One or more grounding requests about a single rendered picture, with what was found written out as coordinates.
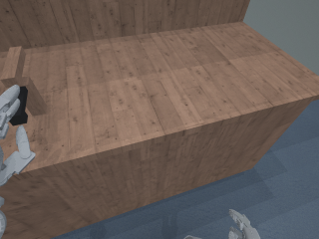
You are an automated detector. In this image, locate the robot left hand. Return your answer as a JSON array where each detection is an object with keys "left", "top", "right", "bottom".
[{"left": 0, "top": 85, "right": 36, "bottom": 186}]

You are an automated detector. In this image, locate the tap lever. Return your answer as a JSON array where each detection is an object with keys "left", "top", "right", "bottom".
[{"left": 9, "top": 86, "right": 28, "bottom": 126}]

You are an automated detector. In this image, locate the robot right hand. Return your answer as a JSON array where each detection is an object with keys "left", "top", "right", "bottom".
[{"left": 228, "top": 209, "right": 261, "bottom": 239}]

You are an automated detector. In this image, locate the counter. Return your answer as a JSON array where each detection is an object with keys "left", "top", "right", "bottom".
[{"left": 0, "top": 0, "right": 319, "bottom": 239}]

